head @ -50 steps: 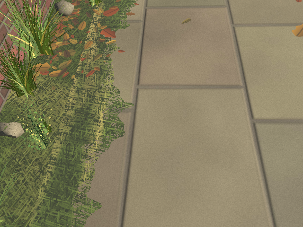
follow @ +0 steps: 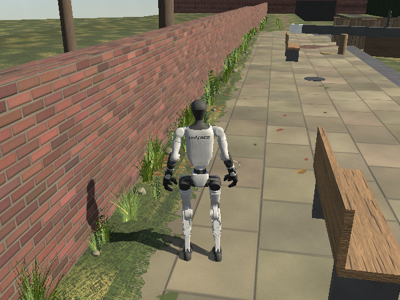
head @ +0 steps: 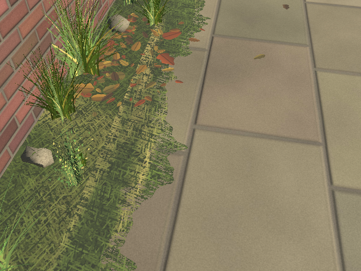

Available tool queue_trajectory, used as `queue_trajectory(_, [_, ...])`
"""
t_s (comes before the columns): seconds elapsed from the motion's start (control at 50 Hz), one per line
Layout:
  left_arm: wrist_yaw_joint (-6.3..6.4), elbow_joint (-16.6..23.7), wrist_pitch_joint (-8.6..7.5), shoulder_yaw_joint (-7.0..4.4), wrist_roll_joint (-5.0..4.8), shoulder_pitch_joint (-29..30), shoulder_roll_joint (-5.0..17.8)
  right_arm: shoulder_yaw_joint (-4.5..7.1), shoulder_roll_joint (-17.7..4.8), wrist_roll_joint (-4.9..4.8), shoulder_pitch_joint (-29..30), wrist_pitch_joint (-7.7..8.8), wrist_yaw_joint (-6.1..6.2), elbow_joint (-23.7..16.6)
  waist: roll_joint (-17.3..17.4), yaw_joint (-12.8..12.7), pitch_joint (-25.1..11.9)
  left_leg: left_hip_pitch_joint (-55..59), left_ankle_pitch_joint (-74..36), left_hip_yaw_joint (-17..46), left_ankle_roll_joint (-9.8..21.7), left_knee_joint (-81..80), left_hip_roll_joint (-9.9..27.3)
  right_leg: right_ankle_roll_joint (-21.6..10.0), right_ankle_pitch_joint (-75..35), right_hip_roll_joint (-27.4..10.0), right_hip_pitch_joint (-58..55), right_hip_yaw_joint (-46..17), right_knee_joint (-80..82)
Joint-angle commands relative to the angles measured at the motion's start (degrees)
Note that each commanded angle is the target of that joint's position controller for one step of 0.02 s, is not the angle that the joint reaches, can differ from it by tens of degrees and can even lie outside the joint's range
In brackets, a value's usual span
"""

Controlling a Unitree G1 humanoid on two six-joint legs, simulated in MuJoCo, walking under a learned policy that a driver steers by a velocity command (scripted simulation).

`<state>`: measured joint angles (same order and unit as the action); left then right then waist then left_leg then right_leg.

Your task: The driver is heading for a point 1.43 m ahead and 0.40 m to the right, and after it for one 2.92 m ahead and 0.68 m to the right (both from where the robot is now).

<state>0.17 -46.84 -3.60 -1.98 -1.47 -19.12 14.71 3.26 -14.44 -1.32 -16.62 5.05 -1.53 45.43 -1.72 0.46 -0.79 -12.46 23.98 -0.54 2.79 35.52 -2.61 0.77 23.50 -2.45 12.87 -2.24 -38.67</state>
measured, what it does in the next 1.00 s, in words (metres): walks ahead: right foot, then left foot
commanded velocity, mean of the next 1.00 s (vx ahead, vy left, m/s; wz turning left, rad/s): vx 0.37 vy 0.00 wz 0.00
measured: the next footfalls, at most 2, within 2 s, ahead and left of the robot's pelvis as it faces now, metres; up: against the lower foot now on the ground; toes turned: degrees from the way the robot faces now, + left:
right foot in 0.36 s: +0.35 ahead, -0.15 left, +0.00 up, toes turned -1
left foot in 0.88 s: +0.59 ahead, +0.08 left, +0.00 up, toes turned +1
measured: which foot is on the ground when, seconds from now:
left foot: down 0.00-0.38, up 0.40-0.86, down 0.88-1.00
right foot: down 0.00-0.00, up 0.02-0.34, down 0.36-0.90, up 0.92-1.00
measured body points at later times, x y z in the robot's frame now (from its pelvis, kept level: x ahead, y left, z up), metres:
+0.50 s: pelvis +0.23 -0.07 +0.01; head +0.27 -0.07 +0.45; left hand +0.38 +0.20 -0.09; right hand +0.29 -0.34 -0.12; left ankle +0.11 +0.08 -0.62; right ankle +0.31 -0.15 -0.72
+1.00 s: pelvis +0.44 -0.03 +0.01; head +0.47 -0.01 +0.46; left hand +0.51 +0.25 -0.13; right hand +0.62 -0.27 -0.09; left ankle +0.54 +0.08 -0.72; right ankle +0.35 -0.16 -0.67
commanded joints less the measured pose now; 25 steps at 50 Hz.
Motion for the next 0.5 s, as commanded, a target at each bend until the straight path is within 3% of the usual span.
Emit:
queue_trajectory(0.02, [0.11, 10.1, -3.29, -1.25, 0.59, 12.2, 6.5, 4.21, -13.8, 0.53, -16.6, 0.81, -0.47, 0.7, 19.4, 8.4, -1.7, 28.7, -30.6, 34.9, 15.3, -18.0, 19.9, -1.3, 2.6, 5.7, 33.8, 1.8, -27.4])
queue_trajectory(0.04, [-0.14, 10.2, -3.46, -1.68, -0.78, 12.4, 7.8, 2.77, -10.1, 0.98, -15.3, 0.64, -0.36, 0.3, 11.2, 6.6, 1.7, 29.4, -30.9, 35.5, 17.0, -17.1, 22.9, -2.6, 10.1, 3.1, 41.5, -1.9, -34.5])
queue_trajectory(0.06, [-0.55, 10.5, -3.22, -1.25, -1.75, 13.6, 6.4, 1.99, -7.7, 1.26, -14.9, 0.47, -0.18, 0.0, 6.6, 6.0, 3.7, 30.2, -30.0, 31.6, 16.4, -17.0, 22.6, -3.8, 8.7, 1.3, 46.6, -2.2, -38.4])
queue_trajectory(0.08, [-1.02, 11.7, -3.08, -0.65, -1.48, 15.5, 4.6, 1.5, -7.0, 1.04, -14.5, 0.15, 0.04, 0.5, 3.1, 5.2, 5.6, 29.4, -29.3, 27.8, 14.7, -18.4, 22.1, -4.4, 5.5, -1.0, 50.1, -1.5, -36.8])
queue_trajectory(0.12, [-2.03, 12.6, -2.69, -0.33, -0.41, 16.5, 3.1, 0.35, -4.8, 0.9, -11.6, -0.87, 0.71, 0.5, 4.5, 3.0, 6.5, 23.3, -29.3, 20.4, 10.8, -22.6, 18.7, -3.9, -0.9, -4.1, 46.6, 0.1, -30.5])
queue_trajectory(0.14, [-2.79, 12.9, -2.6, 0.03, 0.15, 16.7, 2.1, 0.08, -4.2, 0.99, -11.1, -1.17, 1.0, 0.5, 5.0, 2.8, 5.8, 20.4, -32.1, 16.3, 9.4, -23.9, 16.3, -3.5, -5.3, -3.7, 43.3, 2.2, -27.5])
queue_trajectory(0.18, [-3.84, 14.3, -2.67, 0.97, 0.77, 19.1, 0.7, 0.38, -6.5, 0.36, -5.9, -1.44, 2.24, -1.1, 5.5, 1.7, 6.6, 8.1, -29.6, 8.7, 8.3, -27.4, 11.9, -1.3, -15.9, -2.3, 30.3, 4.5, -12.8])
queue_trajectory(0.2, [-3.97, 14.9, -2.76, 1.19, 0.9, 20.9, 0.2, 0.75, -7.9, 0.28, -6.4, -1.18, 2.72, -0.9, 6.2, 2.1, 6.1, 4.1, -27.2, 6.4, 7.4, -29.3, 10.8, -0.9, -21.2, -1.1, 23.1, 5.3, -5.9])
queue_trajectory(0.24, [-3.63, 15.5, -2.38, 0.48, 0.24, 22.4, 2.6, 1.58, -10.9, -0.07, -8.8, -0.52, 2.9, 0.0, 7.8, 2.3, 6.4, 4.2, -24.4, 7.0, 7.1, -31.5, 12.8, -0.6, -25.2, 0.7, 16.9, 5.0, 0.9])
queue_trajectory(0.26, [-3.37, 15.6, -2.23, -0.07, 0.01, 22.6, 4.2, 1.79, -11.2, -0.3, -9.0, -0.35, 2.76, 0.3, 7.8, 1.9, 6.9, 6.6, -25.3, 7.0, 6.6, -30.9, 14.0, -1.2, -25.7, 1.0, 16.5, 4.2, 3.8])
queue_trajectory(0.3, [-2.84, 15.5, -2.11, -1.18, -0.05, 21.1, 6.6, 2.06, -11.4, -0.16, -9.1, -0.51, 2.42, 0.9, 8.1, 0.5, 5.5, 12.3, -37.7, 6.5, 5.2, -25.9, 15.7, -3.2, -24.6, 2.0, 14.5, 3.9, 6.7])
queue_trajectory(0.32, [-2.47, 14.7, -1.9, -1.89, 0.09, 17.9, 7.7, 2.31, -11.8, 0.11, -9.1, -0.88, 2.32, 1.0, 8.9, -1.4, 2.6, 14.5, -47.5, 5.6, 4.2, -20.6, 15.7, -4.5, -22.8, 3.2, 10.5, 4.8, 6.6])
queue_trajectory(0.34, [-1.97, 12.7, -1.52, -3.01, 0.12, 11.0, 9.3, 2.3, -11.6, 0.51, -9.0, -1.44, 2.29, 1.0, 8.8, -5.0, -2.2, 14.0, -55.6, 3.9, 3.1, -11.3, 14.0, -6.2, -21.2, 4.9, 1.8, 6.2, 6.5])
queue_trajectory(0.36, [-1.37, 10.4, -1.07, -3.88, 0.09, 2.3, 10.8, 1.91, -10.7, 1.0, -9.1, -1.72, 2.5, 0.5, 8.0, -8.9, -7.1, 7.1, -53.7, 2.7, 1.5, 0.9, 11.9, -7.8, -21.0, 3.3, -11.1, 5.1, 5.3])
queue_trajectory(0.38, [-0.63, 8.8, -0.58, -4.71, 0.76, -6.2, 15.8, 0.36, -5.8, 2.88, -11.3, -1.7, 2.65, -1.1, -4.9, -9.5, -15.4, -6.1, -25.0, 1.1, -0.3, 22.5, 6.6, -11.2, -19.5, -10.1, -27.1, -12.1, 4.7])
queue_trajectory(0.4, [-1.8, 8.3, -1.13, -4.17, 1.78, -5.8, 16.3, -1.26, 0.0, 0.44, -19.8, -0.61, 2.06, -0.7, -20.6, -4.1, -25.0, -20.8, 8.2, 7.3, -2.3, 40.4, -2.3, -20.5, -0.8, -20.8, -36.5, -44.2, 20.1])
queue_trajectory(0.42, [-2.0, 8.9, -1.31, -3.2, 1.09, -1.5, 11.1, 0.37, -7.1, -1.02, -14.0, 0.28, 1.62, -0.6, -10.6, -5.4, -16.1, -27.1, 5.8, 10.2, -1.7, 45.2, 1.6, -17.8, 9.6, -18.7, -29.0, -44.2, 25.0])
queue_trajectory(0.44, [-1.85, 8.7, -1.38, -2.57, 0.8, 1.6, 8.9, 0.91, -9.3, -1.91, -6.2, 0.57, 1.4, -2.8, -5.1, -5.1, -7.1, -29.0, 0.8, 7.5, -0.9, 44.1, 4.5, -15.4, 8.1, -16.8, -19.8, -33.4, 24.9])
queue_trajectory(0.46, [-2.01, 8.5, -1.65, -2.37, 1.29, 4.9, 8.6, 0.64, -8.5, -1.14, -3.2, 0.68, 1.72, -3.6, 0.9, -2.8, -2.8, -26.5, -4.1, 6.4, -0.6, 40.3, 7.5, -14.3, 0.3, -14.5, -10.7, -26.5, 25.8])
queue_trajectory(0.48, [-2.23, 8.5, -2.08, -2.14, 2.09, 7.2, 7.5, 1.0, -8.3, 0.03, -2.3, 0.29, 2.07, -3.6, 0.7, -0.9, -1.3, -23.5, -6.9, 6.4, -0.4, 36.5, 9.5, -13.6, -5.6, -11.8, -4.9, -21.1, 26.6])
queue_trajectory(0.5, [-2.2, 8.3, -2.43, -2.08, 2.61, 8.3, 7.1, 1.01, -7.6, 0.15, -4.3, -0.38, 2.07, -3.2, -2.1, 0.9, -1.4, -20.1, -8.7, 6.9, -0.5, 35.0, 10.7, -13.9, -7.9, -10.6, -1.2, -18.2, 28.2])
